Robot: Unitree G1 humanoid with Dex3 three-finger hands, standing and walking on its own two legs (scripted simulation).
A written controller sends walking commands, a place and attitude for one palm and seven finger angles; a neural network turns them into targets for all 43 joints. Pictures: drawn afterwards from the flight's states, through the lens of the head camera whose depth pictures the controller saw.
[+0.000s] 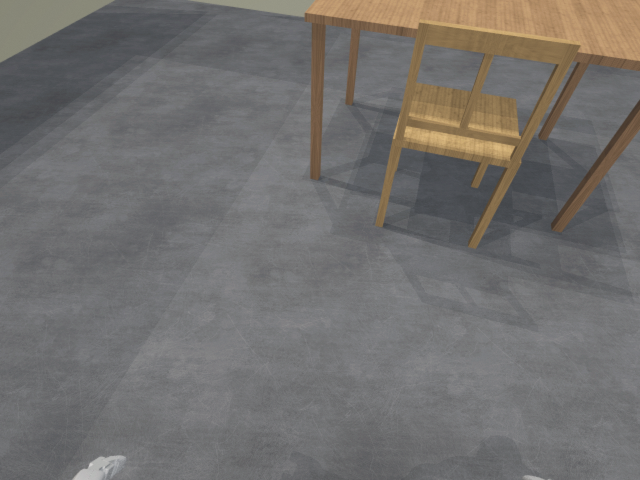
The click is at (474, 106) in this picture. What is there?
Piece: chair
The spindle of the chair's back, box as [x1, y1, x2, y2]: [460, 53, 493, 128]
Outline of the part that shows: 492,54 484,54 460,123 460,127 467,127 492,59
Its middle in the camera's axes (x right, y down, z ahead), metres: +0.47 -0.44 +1.16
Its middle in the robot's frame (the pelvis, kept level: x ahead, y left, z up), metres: +1.18 -0.41 -0.11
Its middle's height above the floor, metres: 0.66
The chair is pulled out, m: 0.00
